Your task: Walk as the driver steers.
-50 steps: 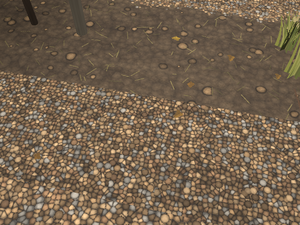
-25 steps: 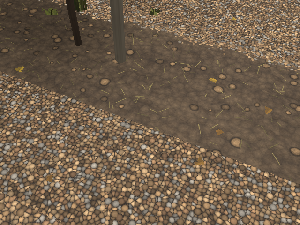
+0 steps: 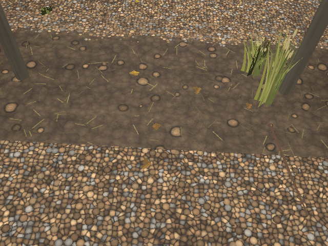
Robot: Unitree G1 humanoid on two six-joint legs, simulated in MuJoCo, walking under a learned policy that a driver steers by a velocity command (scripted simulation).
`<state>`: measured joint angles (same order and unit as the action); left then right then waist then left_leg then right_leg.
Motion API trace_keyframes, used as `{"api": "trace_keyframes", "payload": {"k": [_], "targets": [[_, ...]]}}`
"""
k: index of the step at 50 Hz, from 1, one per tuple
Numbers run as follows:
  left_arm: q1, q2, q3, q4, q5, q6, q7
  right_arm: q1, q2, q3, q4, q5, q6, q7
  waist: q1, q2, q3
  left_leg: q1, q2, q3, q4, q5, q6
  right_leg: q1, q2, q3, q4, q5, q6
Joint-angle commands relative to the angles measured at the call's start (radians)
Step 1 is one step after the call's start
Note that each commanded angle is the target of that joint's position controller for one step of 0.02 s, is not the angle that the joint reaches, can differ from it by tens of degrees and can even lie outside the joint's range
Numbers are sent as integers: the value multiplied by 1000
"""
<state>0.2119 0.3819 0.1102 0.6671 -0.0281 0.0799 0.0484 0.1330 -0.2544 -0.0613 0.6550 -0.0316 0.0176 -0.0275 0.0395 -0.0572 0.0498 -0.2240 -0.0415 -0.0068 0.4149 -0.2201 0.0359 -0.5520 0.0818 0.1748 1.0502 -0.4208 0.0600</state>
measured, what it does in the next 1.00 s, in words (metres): steps on the spot: right foot, then left foot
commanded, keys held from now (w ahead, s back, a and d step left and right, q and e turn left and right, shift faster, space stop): e+shift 0.12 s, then shift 0.24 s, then q+shift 0.64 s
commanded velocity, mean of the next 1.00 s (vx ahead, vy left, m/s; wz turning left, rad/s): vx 0.00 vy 0.00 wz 0.09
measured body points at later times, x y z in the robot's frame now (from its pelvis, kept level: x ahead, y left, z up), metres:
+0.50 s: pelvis +0.00 -0.05 +0.00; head +0.03 -0.08 +0.45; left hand +0.24 +0.14 -0.08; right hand +0.01 -0.37 -0.13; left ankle -0.01 +0.10 -0.68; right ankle -0.03 -0.15 -0.74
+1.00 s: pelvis +0.00 +0.01 +0.00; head +0.05 +0.06 +0.45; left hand +0.14 +0.33 -0.11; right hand +0.17 -0.28 -0.07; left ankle -0.01 +0.08 -0.74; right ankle +0.00 -0.16 -0.64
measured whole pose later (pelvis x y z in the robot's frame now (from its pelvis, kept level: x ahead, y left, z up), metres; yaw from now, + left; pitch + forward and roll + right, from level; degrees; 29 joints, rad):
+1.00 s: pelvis +0.00 +0.01 +0.00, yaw +11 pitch +2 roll -3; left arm 0.02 0.35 0.11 0.72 0.00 0.03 0.03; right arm 0.25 -0.34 -0.08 0.62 0.03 0.05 -0.03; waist -0.02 -0.04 0.11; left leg -0.28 -0.03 -0.06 0.47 -0.23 0.06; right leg -0.53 0.01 0.05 1.15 -0.42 0.05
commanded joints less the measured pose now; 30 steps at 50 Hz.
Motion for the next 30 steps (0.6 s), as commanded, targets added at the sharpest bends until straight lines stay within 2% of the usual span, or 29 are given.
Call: {"api": "trace_keyframes", "payload": {"k": [1,2,4,6,8,10,13,14,15,16,17,18,19,20,21,22,23,25,26,30], "targets": [[73,98,32,-54,6,7,3,-102,-110,-21,-85,10,-12,-23,15,177,-56,66,271,-106,-123,405,165,-95,-80,-62,249,51,40],[58,88,26,-70,-5,10,3,-79,-111,-23,-76,7,-9,-26,5,181,-52,88,270,-77,-125,394,169,-111,-98,-80,217,65,50],[18,62,13,-100,-11,14,-6,-46,-129,-32,-62,10,1,-26,-33,187,-47,157,282,-48,-129,362,181,-137,-128,-107,85,89,69],[-23,34,-3,-132,-6,10,-24,-12,-165,-47,-41,11,13,-22,-62,186,-65,220,317,-35,-128,364,195,-123,-159,-128,-27,83,73],[-49,11,-18,-151,6,5,-34,3,-198,-58,-21,17,16,-9,-81,179,-82,214,335,-18,-121,402,208,-45,-163,-152,-138,47,59],[-38,16,-19,-155,10,5,-35,-7,-220,-65,-11,30,16,10,-69,182,-99,191,343,9,-96,470,209,51,-139,-192,-236,19,41],[-28,12,-20,-153,10,11,-37,0,-233,-68,13,63,15,32,-56,202,-122,215,348,23,-25,494,184,157,-99,-230,-430,48,-3],[-1,7,-19,-143,12,12,-40,-10,-234,-66,21,78,15,35,-34,206,-128,199,336,38,17,481,156,230,-83,-244,-554,135,-31],[36,23,-13,-126,17,11,-40,6,-217,-58,38,87,10,36,-13,183,-138,142,310,64,74,419,105,353,-71,-238,-693,281,-67],[77,93,7,-115,14,10,-31,46,-164,-38,51,63,-4,39,-13,64,-183,-5,248,127,200,243,18,561,-153,-119,-699,567,-108],[63,194,20,-138,30,2,-19,25,-86,-2,3,4,-18,43,-25,-232,-214,-293,108,169,454,-338,-90,706,-421,207,-648,941,-283],[74,141,8,-136,50,-17,-31,-17,-160,-28,10,18,-11,29,45,-119,-265,-310,91,25,663,-474,-113,606,-510,231,-666,923,-431],[15,73,-21,-121,55,-37,-35,-6,-185,-34,25,49,0,25,17,-56,-223,-291,115,-25,713,-433,-105,540,-451,114,-683,851,-402],[-48,18,-38,-101,51,-52,-36,29,-158,-29,48,60,8,19,-21,-61,-179,-282,124,-49,667,-384,-96,511,-371,22,-689,743,-333],[-87,-19,-49,-86,43,-60,-34,59,-156,-28,74,56,16,9,-33,-71,-148,-278,120,-60,619,-329,-98,501,-336,-30,-696,693,-288],[-101,-29,-55,-69,44,-66,-30,84,-164,-32,91,52,24,2,-40,-92,-128,-230,97,-77,613,-265,-107,459,-321,-76,-698,746,-278],[-105,-24,-53,-56,51,-70,-28,107,-171,-35,96,58,29,-2,-50,-100,-119,-197,77,-83,599,-229,-113,438,-314,-109,-703,761,-275],[-126,16,-34,-49,49,-65,-18,109,-196,-43,78,69,37,-8,-47,-97,-104,-219,75,-55,571,-202,-126,464,-338,-121,-714,700,-283],[-127,26,-28,-43,47,-58,-12,98,-196,-43,66,70,42,-10,-37,-87,-91,-236,82,-44,564,-204,-131,469,-356,-116,-721,658,-288],[-130,26,-18,-18,48,-45,-2,74,-169,-38,13,65,64,-7,-18,-66,-47,-280,133,-29,538,-214,-131,464,-412,-123,-761,529,-299]]}}
Keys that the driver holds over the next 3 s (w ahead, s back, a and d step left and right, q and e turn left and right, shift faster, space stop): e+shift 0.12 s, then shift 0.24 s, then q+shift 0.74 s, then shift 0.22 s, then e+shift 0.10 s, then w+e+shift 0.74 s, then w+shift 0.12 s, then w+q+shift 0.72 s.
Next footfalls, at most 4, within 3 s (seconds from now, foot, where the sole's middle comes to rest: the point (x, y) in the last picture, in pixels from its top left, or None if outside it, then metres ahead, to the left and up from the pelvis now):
0.32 right None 0.01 -0.16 -0.78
0.84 left None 0.03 0.09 -0.78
1.42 right None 0.13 -0.10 -0.78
1.76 left None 0.12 0.18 -0.78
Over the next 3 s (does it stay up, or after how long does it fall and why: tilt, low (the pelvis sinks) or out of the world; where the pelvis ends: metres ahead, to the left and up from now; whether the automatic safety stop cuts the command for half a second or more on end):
stays up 1.10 -0.05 -0.19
